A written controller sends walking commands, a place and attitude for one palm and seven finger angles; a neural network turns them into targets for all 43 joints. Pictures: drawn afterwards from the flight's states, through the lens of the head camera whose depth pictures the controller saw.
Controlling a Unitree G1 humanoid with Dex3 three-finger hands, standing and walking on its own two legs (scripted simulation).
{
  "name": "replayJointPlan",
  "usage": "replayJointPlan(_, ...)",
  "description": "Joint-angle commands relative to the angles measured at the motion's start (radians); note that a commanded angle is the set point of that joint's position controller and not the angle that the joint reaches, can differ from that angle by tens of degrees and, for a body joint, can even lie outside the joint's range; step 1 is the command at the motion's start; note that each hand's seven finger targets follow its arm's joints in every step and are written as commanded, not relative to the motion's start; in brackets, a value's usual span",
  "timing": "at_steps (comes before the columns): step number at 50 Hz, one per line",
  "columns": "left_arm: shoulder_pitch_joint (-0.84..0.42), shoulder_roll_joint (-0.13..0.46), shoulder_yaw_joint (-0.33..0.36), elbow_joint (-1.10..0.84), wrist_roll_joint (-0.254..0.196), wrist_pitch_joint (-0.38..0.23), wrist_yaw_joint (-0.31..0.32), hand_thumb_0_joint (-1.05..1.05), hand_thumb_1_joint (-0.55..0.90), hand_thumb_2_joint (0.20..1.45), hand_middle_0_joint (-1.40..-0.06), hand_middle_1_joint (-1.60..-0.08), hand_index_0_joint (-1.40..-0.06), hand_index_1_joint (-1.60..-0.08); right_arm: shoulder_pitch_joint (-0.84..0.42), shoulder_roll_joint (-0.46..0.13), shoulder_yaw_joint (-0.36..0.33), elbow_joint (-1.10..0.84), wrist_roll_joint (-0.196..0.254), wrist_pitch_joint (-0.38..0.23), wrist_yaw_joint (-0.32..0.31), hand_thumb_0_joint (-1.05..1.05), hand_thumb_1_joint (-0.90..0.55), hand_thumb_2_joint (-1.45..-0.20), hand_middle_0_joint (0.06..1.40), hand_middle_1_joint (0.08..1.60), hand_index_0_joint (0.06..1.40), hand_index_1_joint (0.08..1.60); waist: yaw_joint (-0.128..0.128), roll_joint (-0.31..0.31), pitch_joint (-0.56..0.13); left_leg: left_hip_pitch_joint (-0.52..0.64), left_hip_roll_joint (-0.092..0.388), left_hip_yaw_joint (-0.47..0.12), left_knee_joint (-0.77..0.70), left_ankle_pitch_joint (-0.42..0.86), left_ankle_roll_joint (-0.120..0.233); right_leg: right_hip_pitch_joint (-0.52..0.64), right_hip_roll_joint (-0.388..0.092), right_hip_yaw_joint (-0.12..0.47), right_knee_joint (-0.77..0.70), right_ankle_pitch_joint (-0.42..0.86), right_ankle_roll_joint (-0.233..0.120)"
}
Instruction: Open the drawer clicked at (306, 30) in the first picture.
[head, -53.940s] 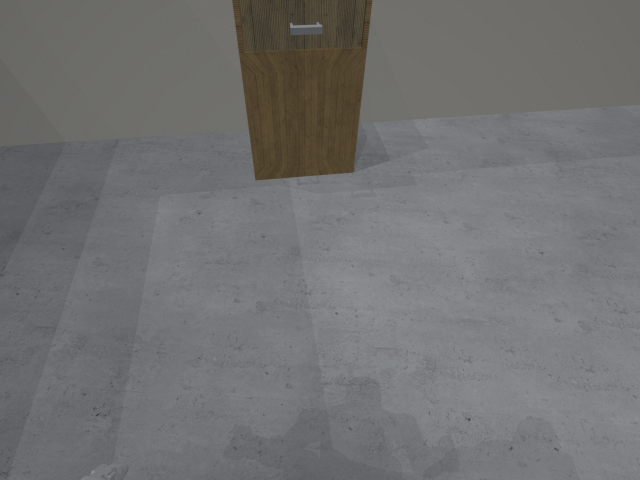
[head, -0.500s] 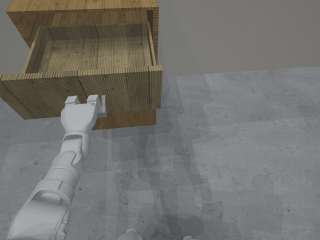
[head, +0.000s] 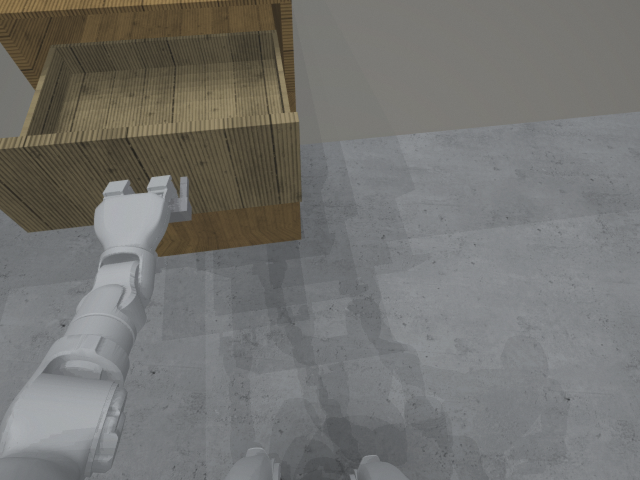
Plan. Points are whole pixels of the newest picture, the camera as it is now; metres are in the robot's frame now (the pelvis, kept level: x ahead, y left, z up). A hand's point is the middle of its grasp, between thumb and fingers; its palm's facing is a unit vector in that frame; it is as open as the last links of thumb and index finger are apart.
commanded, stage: open the thumb to release the handle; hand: left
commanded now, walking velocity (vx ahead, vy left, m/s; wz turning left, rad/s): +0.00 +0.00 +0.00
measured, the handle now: (149, 200) +0.50 +0.23 +0.00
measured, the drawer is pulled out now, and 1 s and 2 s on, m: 0.30 0.30 0.30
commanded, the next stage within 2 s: lift the hand off the handle in 0.10 s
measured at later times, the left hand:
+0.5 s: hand (150, 234) +0.46 +0.23 -0.02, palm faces -0.03 -0.02 -1.00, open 13.8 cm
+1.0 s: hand (137, 205) +0.46 +0.23 +0.04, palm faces -0.01 -0.03 -1.00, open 13.6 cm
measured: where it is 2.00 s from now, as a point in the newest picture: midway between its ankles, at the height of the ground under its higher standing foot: outside the picture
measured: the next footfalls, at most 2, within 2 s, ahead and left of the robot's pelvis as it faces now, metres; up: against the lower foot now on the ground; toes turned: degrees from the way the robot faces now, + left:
none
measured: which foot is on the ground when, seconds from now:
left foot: down 0.00-1.00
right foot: down 0.00-1.00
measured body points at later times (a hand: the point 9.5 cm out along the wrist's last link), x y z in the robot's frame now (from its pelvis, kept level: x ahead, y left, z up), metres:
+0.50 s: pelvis -0.01 +0.01 -0.01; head +0.10 +0.02 +0.43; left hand +0.45 +0.23 +0.03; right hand +0.01 -0.26 -0.14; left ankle +0.01 +0.11 -0.68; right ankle -0.03 -0.11 -0.68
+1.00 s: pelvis +0.00 +0.01 +0.02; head +0.08 +0.01 +0.46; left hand +0.45 +0.23 +0.10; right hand +0.02 -0.25 -0.11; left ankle +0.01 +0.11 -0.68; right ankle -0.03 -0.11 -0.68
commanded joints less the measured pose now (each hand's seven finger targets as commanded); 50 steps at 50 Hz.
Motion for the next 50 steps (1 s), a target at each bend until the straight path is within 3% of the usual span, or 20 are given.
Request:
replayJointPlan(1,-0.375,0.245,0.048,-0.168,-0.002,-0.004,0.042,0.0,-0.5,0.3,-0.3,-1.2,-0.3,-1.2,0.099,-0.155,-0.044,-0.074,0.001,-0.03,-0.011,0.0,-0.9,-0.9,0.2,0.3,0.2,0.3,-0.005,0.008,-0.386,0.294,-0.041,0.021,-0.062,0.323,0.034,0.16,0.006,0.003,-0.125,0.411,-0.003)
replayJointPlan(4,-0.364,0.238,0.055,-0.181,-0.005,-0.013,0.047,0.0,-0.5,0.3,-0.3,-1.2,-0.3,-1.2,0.106,-0.155,-0.049,-0.07,0.0,-0.034,-0.007,0.0,-0.9,-0.9,0.2,0.3,0.2,0.3,0.004,0.025,-0.421,0.335,-0.037,0.016,-0.061,0.348,0.031,0.148,0.01,-0.005,-0.119,0.404,-0.008)
replayJointPlan(6,-0.391,0.228,0.041,-0.171,-0.006,-0.012,0.052,0.0,-0.5,0.3,-0.3,-1.2,-0.3,-1.2,0.104,-0.157,-0.048,-0.067,0.0,-0.036,-0.009,0.0,-0.9,-0.9,0.2,0.3,0.2,0.3,-0.012,0.007,-0.384,0.312,-0.037,0.017,-0.064,0.313,0.033,0.13,0.009,-0.005,-0.13,0.372,-0.004)
replayJointPlan(9,-0.412,0.28,0.069,-0.148,-0.004,-0.005,0.056,0.0,-0.5,0.3,-0.3,-1.2,-0.3,-1.2,0.106,-0.164,-0.042,-0.062,0.0,-0.037,-0.011,0.0,-0.9,-0.9,0.2,0.3,0.2,0.3,-0.01,-0.004,-0.378,0.288,-0.038,0.015,-0.067,0.292,0.035,0.136,0.006,0.0,-0.13,0.359,-0.003)
replayJointPlan(10,-0.435,0.231,0.023,-0.085,0.001,0.002,0.057,0.0,-0.5,0.3,-0.3,-1.2,-0.3,-1.2,0.11,-0.163,-0.042,-0.05,-0.003,-0.041,-0.011,0.0,-0.9,-0.9,0.2,0.3,0.2,0.3,-0.04,-0.013,-0.332,0.256,-0.039,0.011,-0.054,0.26,0.035,0.087,0.007,-0.005,-0.126,0.325,-0.002)
replayJointPlan(11,-0.455,0.233,0.026,-0.086,0.003,0.002,0.059,0.0,-0.5,0.3,-0.3,-1.2,-0.3,-1.2,0.116,-0.163,-0.04,-0.05,-0.002,-0.045,-0.009,0.0,-0.9,-0.9,0.2,0.3,0.2,0.3,-0.039,-0.014,-0.327,0.247,-0.037,0.009,-0.054,0.252,0.035,0.074,0.006,-0.006,-0.125,0.312,-0.001)
replayJointPlan(12,-0.451,0.277,0.06,-0.087,0.003,0.004,0.061,0.0,-0.5,0.3,-0.3,-1.2,-0.3,-1.2,0.115,-0.171,-0.041,-0.048,-0.005,-0.045,-0.01,0.0,-0.9,-0.9,0.2,0.3,0.2,0.3,-0.026,-0.007,-0.354,0.257,-0.036,0.008,-0.049,0.257,0.034,0.077,0.006,-0.005,-0.117,0.311,-0.005)
replayJointPlan(14,-0.491,0.258,0.043,-0.13,0.01,0.0,0.063,0.0,-0.5,0.3,-0.3,-1.2,-0.3,-1.2,0.121,-0.166,-0.045,-0.059,-0.006,-0.046,-0.007,0.0,-0.9,-0.9,0.2,0.3,0.2,0.3,-0.022,0.053,-0.424,0.321,-0.033,0.002,-0.046,0.307,0.028,0.063,0.009,-0.013,-0.102,0.326,-0.009)
replayJointPlan(15,-0.488,0.208,0.011,-0.123,0.008,0.004,0.061,0.0,-0.5,0.3,-0.3,-1.2,-0.3,-1.2,0.121,-0.162,-0.047,-0.06,-0.008,-0.047,-0.005,0.0,-0.9,-0.9,0.2,0.3,0.2,0.3,-0.032,0.058,-0.417,0.342,-0.031,-0.003,-0.04,0.323,0.026,0.04,0.013,-0.02,-0.1,0.324,-0.012)
replayJointPlan(18,-0.505,0.259,0.051,-0.098,0.004,0.019,0.06,0.0,-0.5,0.3,-0.3,-1.2,-0.3,-1.2,0.126,-0.171,-0.042,-0.052,-0.013,-0.042,-0.004,0.0,-0.9,-0.9,0.2,0.3,0.2,0.3,-0.032,0.049,-0.419,0.33,-0.028,-0.009,-0.034,0.332,0.024,0.035,0.014,-0.023,-0.09,0.327,-0.011)
replayJointPlan(25,-0.547,0.241,0.02,-0.072,0.001,0.035,0.043,0.0,-0.5,0.3,-0.3,-1.2,-0.3,-1.2,0.14,-0.171,-0.037,-0.059,-0.011,-0.042,-0.007,0.0,-0.9,-0.9,0.2,0.3,0.2,0.3,-0.049,0.042,-0.412,0.335,-0.025,-0.013,-0.032,0.313,0.027,0.015,0.015,-0.027,-0.099,0.297,-0.007)
replayJointPlan(26,-0.566,0.273,0.041,-0.102,0.002,0.033,0.044,0.0,-0.5,0.3,-0.3,-1.2,-0.3,-1.2,0.143,-0.174,-0.036,-0.06,-0.01,-0.041,-0.009,0.0,-0.9,-0.9,0.2,0.3,0.2,0.3,-0.044,0.041,-0.436,0.347,-0.022,-0.017,-0.038,0.329,0.027,0.026,0.015,-0.028,-0.098,0.307,-0.007)
replayJointPlan(31,-0.606,0.282,0.05,-0.208,-0.009,0.029,0.036,0.0,-0.5,0.3,-0.3,-1.2,-0.3,-1.2,0.148,-0.169,-0.042,-0.067,-0.006,-0.035,-0.013,0.0,-0.9,-0.9,0.2,0.3,0.2,0.3,-0.033,0.083,-0.499,0.466,-0.018,-0.024,-0.063,0.407,0.022,0.065,0.021,-0.036,-0.121,0.333,-0.01)
replayJointPlan(37,-0.573,0.241,0.023,-0.245,-0.016,0.035,0.027,0.0,-0.5,0.3,-0.3,-1.2,-0.3,-1.2,0.141,-0.164,-0.044,-0.064,0.0,-0.032,-0.016,0.0,-0.9,-0.9,0.2,0.3,0.2,0.3,-0.024,0.092,-0.454,0.529,-0.016,-0.03,-0.108,0.46,0.016,0.095,0.025,-0.048,-0.159,0.343,-0.015)
replayJointPlan(38,-0.595,0.222,0.006,-0.252,-0.017,0.04,0.022,0.0,-0.5,0.3,-0.3,-1.2,-0.3,-1.2,0.139,-0.164,-0.043,-0.065,-0.001,-0.033,-0.015,0.0,-0.9,-0.9,0.2,0.3,0.2,0.3,-0.033,0.109,-0.43,0.542,-0.014,-0.031,-0.117,0.466,0.014,0.089,0.025,-0.051,-0.168,0.341,-0.017)
replayJointPlan(41,-0.568,0.242,0.021,-0.237,-0.024,0.053,0.012,0.0,-0.5,0.3,-0.3,-1.2,-0.3,-1.2,0.135,-0.165,-0.042,-0.065,0.005,-0.027,-0.015,0.0,-0.9,-0.9,0.2,0.3,0.2,0.3,-0.023,0.069,-0.411,0.541,-0.016,-0.026,-0.148,0.441,0.018,0.133,0.024,-0.048,-0.195,0.34,-0.014)
replayJointPlan(45,-0.544,0.204,-0.012,-0.236,-0.037,0.061,-0.019,0.0,-0.5,0.3,-0.3,-1.2,-0.3,-1.2,0.121,-0.161,-0.04,-0.078,0.013,-0.024,-0.015,0.0,-0.9,-0.9,0.2,0.3,0.2,0.3,-0.018,0.068,-0.363,0.552,-0.021,-0.015,-0.181,0.439,0.02,0.175,0.024,-0.044,-0.227,0.356,-0.016)
replayJointPlan(47,-0.543,0.22,-0.003,-0.245,-0.038,0.06,-0.031,0.0,-0.5,0.3,-0.3,-1.2,-0.3,-1.2,0.119,-0.163,-0.04,-0.082,0.017,-0.023,-0.017,0.0,-0.9,-0.9,0.2,0.3,0.2,0.3,-0.015,0.033,-0.362,0.553,-0.022,-0.014,-0.195,0.433,0.023,0.207,0.022,-0.043,-0.236,0.366,-0.015)
replayJointPlan(49,-0.543,0.215,-0.01,-0.271,-0.039,0.052,-0.045,0.0,-0.5,0.3,-0.3,-1.2,-0.3,-1.2,0.112,-0.16,-0.037,-0.093,0.02,-0.022,-0.017,0.0,-0.9,-0.9,0.2,0.3,0.2,0.3,-0.007,0.049,-0.369,0.573,-0.022,-0.012,-0.207,0.456,0.023,0.224,0.02,-0.039,-0.243,0.383,-0.016)
replayJointPlan(50,-0.52,0.189,-0.029,-0.246,-0.042,0.058,-0.054,0.0,-0.5,0.3,-0.3,-1.2,-0.3,-1.2,0.106,-0.159,-0.039,-0.095,0.021,-0.02,-0.016,0.0,-0.9,-0.9,0.2,0.3,0.2,0.3,-0.012,0.037,-0.331,0.564,-0.025,-0.008,-0.213,0.437,0.023,0.223,0.02,-0.041,-0.255,0.372,-0.016)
